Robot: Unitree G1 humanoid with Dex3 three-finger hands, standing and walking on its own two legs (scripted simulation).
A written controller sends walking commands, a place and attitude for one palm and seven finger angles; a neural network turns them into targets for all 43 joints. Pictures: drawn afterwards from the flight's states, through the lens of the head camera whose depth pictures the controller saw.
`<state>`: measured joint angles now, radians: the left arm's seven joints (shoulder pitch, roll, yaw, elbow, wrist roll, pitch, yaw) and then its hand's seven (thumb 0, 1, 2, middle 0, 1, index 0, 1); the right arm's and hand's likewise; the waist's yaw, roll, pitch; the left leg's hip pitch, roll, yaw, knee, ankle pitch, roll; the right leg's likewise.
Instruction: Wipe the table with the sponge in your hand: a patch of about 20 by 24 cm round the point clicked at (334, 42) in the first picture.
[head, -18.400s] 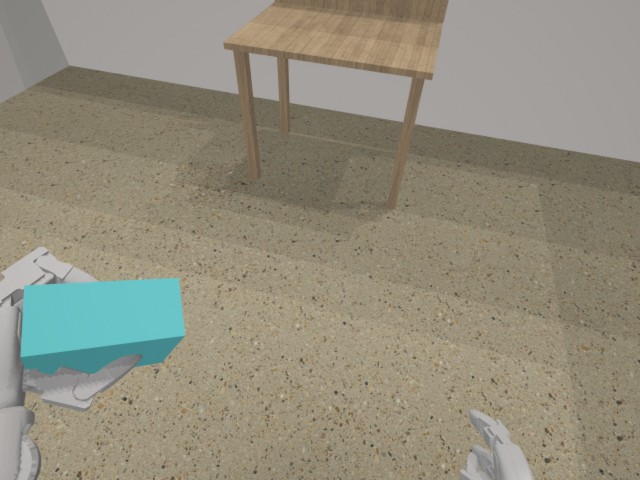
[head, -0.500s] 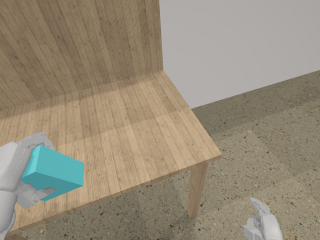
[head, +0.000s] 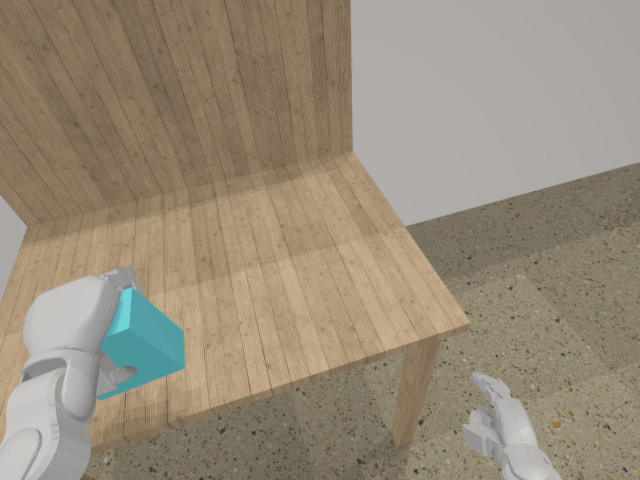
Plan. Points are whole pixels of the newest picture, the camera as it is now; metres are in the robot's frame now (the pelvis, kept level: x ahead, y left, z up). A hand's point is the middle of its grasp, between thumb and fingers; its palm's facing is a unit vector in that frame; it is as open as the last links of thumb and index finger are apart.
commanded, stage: turn the palm down, sponge in hand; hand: left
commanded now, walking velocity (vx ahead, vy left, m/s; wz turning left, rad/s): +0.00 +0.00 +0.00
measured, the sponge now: (125, 352) +0.22 +0.29 +0.06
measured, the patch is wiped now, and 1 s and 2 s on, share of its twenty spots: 0.00 0.00 0.00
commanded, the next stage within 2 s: move the sponge above the wiping area in 0.60 s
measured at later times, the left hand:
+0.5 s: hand (115, 322) +0.24 +0.29 +0.10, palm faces +0.04 -0.09 -1.00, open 9.4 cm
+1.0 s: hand (118, 327) +0.24 +0.30 +0.08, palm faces +0.00 -0.09 -1.00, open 9.4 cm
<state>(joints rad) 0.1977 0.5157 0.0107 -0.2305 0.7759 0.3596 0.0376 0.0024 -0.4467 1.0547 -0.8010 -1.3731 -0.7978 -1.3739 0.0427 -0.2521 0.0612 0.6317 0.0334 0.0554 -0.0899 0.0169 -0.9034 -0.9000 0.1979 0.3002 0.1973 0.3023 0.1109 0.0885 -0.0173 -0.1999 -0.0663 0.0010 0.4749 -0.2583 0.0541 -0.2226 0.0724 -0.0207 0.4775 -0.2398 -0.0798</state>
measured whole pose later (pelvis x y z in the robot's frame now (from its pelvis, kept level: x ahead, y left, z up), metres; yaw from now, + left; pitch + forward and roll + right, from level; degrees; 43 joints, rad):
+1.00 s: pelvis +0.00 +0.00 +0.01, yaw +0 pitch -2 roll +0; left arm 0.06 0.47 -0.08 -0.05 0.91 0.40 0.02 0.00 -0.44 1.06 -0.80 -1.37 -0.80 -1.37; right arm 0.00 -0.25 0.06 0.69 0.04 0.07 -0.06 0.02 -0.90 -0.90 0.20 0.30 0.20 0.30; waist 0.12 0.09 0.00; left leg -0.14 -0.07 0.00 0.39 -0.22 0.06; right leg -0.16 0.07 -0.01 0.39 -0.20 -0.08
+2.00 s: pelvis +0.02 +0.00 +0.00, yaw -1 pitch +0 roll +0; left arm 0.08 0.42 -0.09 0.06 0.93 0.37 0.10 0.00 -0.44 1.06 -0.80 -1.38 -0.79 -1.38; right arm 0.02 -0.25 0.03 0.70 0.04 0.07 -0.05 0.02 -0.91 -0.90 0.20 0.30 0.20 0.30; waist 0.12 0.08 -0.04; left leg -0.17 -0.07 0.00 0.41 -0.25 0.06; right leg -0.19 0.08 0.00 0.41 -0.22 -0.08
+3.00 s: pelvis +0.02 +0.00 +0.00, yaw -1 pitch +0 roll +0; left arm 0.09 0.39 -0.10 0.12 0.94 0.37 0.14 0.00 -0.44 1.06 -0.80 -1.38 -0.79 -1.38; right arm 0.03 -0.25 0.02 0.70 0.05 0.08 -0.04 0.02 -0.90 -0.90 0.20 0.30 0.20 0.30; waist 0.11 0.08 -0.06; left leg -0.17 -0.06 0.00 0.41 -0.25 0.06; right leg -0.19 0.08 0.00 0.41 -0.23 -0.08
